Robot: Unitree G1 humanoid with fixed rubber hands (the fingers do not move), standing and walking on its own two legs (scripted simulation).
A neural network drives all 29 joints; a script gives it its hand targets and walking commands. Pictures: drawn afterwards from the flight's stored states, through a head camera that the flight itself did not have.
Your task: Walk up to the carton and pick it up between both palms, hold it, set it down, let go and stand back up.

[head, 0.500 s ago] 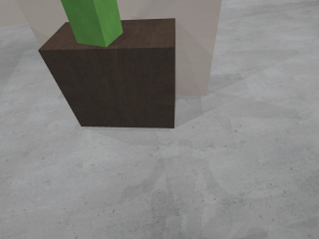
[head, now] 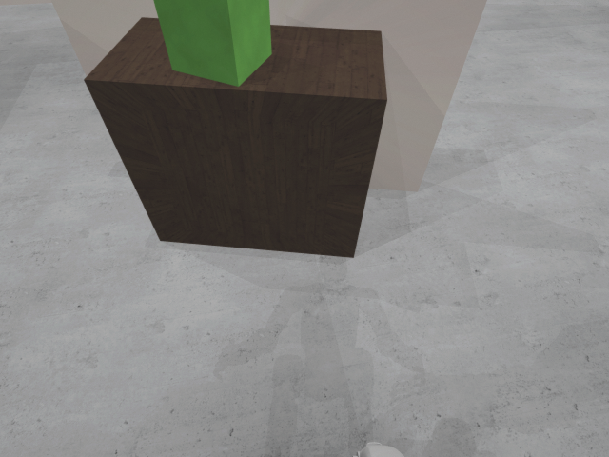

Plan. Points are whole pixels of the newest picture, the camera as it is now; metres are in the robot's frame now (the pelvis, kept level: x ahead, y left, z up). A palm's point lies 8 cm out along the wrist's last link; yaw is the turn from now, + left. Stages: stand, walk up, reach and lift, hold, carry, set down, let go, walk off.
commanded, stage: walk up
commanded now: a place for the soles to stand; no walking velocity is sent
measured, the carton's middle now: (216, 15) +1.12 +0.26 +0.08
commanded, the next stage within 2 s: none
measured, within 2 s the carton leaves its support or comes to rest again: neither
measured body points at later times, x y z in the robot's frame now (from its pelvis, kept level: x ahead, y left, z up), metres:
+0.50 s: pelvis +0.11 +0.04 +0.01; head +0.13 +0.00 +0.46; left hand +0.12 +0.38 -0.07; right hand +0.20 -0.26 -0.13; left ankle +0.15 +0.20 -0.67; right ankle +0.13 -0.11 -0.72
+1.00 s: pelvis +0.22 +0.11 -0.02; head +0.25 +0.08 +0.43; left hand +0.28 +0.45 -0.10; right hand +0.29 -0.20 -0.15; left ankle +0.19 +0.21 -0.72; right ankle +0.31 +0.00 -0.73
